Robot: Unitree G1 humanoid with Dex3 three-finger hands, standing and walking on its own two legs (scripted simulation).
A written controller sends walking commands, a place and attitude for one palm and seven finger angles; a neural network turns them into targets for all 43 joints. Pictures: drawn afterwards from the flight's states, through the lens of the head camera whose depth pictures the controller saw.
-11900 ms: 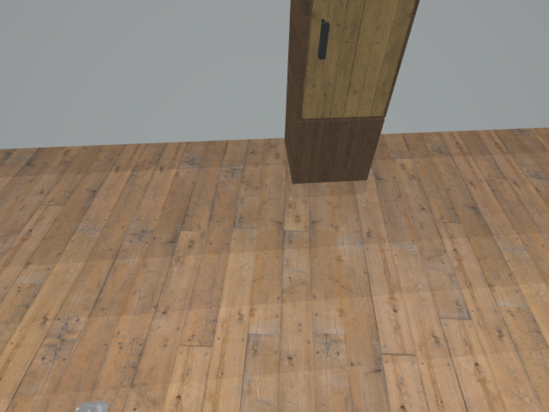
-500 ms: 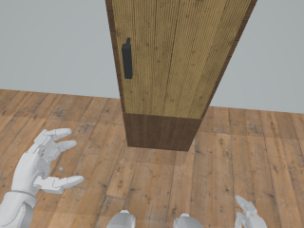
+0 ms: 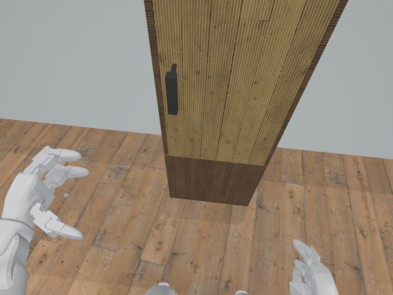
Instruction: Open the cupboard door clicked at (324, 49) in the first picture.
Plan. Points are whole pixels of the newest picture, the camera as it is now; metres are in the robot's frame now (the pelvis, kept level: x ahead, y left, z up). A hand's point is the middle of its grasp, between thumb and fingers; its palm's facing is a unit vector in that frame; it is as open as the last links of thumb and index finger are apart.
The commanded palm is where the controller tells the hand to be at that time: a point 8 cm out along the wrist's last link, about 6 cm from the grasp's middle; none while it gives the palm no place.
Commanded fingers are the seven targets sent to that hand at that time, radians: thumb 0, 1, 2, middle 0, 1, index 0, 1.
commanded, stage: raise the hand with hooked fingers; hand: left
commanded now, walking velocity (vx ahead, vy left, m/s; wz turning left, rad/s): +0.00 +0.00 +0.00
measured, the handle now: (173, 89) +0.60 +0.10 +0.06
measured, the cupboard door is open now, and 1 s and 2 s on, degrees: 0 0 0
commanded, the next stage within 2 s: move the hooked fingers beside the handle in 0.64 s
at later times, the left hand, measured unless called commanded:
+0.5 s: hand (74, 184) +0.29 +0.25 +0.08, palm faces -0.04 -1.00 -0.04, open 14.0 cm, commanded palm +0.26 +0.30 +0.08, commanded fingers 0.00 -0.50 0.30 -0.30 -1.20 -0.30 -1.20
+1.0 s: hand (82, 170) +0.32 +0.25 +0.08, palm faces -0.06 -1.00 -0.01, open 14.0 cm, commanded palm +0.30 +0.29 +0.08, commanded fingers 0.00 -0.50 0.30 -0.30 -1.20 -0.30 -1.20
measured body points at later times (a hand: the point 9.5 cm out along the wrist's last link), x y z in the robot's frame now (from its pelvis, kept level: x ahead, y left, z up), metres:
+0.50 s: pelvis +0.00 -0.01 +0.01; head +0.04 -0.01 +0.45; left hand +0.29 +0.30 +0.08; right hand +0.14 -0.27 -0.07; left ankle +0.01 +0.11 -0.68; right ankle +0.01 -0.13 -0.68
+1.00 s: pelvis -0.01 -0.01 +0.00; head +0.04 +0.00 +0.45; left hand +0.32 +0.30 +0.08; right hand +0.14 -0.26 -0.08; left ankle +0.01 +0.11 -0.68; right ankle +0.01 -0.13 -0.68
